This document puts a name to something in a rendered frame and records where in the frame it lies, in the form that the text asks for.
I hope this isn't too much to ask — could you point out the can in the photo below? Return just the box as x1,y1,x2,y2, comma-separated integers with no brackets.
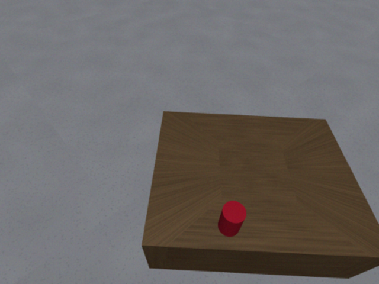
218,201,246,237

